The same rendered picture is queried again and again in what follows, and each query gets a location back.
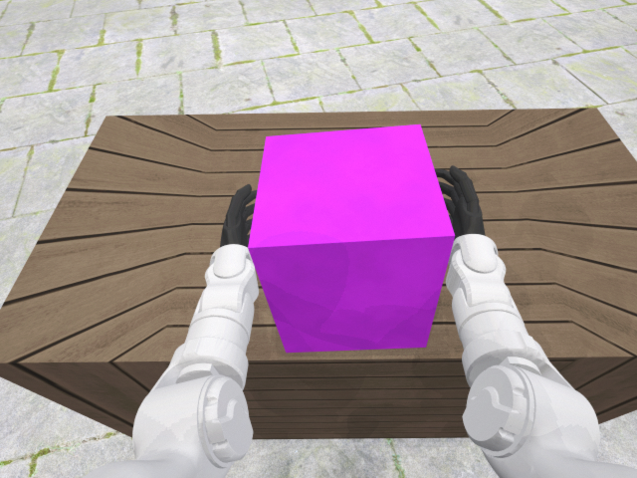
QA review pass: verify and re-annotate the carton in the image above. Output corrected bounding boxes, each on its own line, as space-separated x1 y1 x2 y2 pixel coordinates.
248 124 455 353

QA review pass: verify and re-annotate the left robot forearm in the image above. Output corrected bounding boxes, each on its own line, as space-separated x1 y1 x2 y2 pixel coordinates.
132 244 259 456

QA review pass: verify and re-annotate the robot left upper arm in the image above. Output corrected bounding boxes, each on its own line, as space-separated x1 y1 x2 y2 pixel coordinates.
83 374 253 478

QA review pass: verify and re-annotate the robot right hand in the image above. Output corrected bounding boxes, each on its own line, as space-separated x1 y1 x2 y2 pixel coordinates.
435 165 486 240

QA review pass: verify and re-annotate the robot right upper arm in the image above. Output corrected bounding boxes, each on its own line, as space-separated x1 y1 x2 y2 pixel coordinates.
463 364 637 478

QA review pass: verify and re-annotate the robot left hand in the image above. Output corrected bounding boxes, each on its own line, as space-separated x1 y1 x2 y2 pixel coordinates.
220 184 257 247

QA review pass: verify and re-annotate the pedestal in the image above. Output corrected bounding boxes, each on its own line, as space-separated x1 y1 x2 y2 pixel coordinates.
0 108 637 439

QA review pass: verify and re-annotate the right robot forearm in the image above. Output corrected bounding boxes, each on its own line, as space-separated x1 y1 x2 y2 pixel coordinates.
446 234 600 445

